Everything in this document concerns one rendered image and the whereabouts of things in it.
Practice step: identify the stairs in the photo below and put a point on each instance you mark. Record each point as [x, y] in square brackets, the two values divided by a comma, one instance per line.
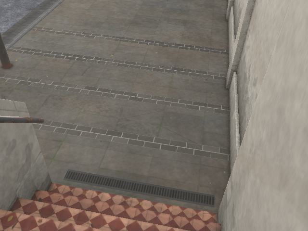
[66, 208]

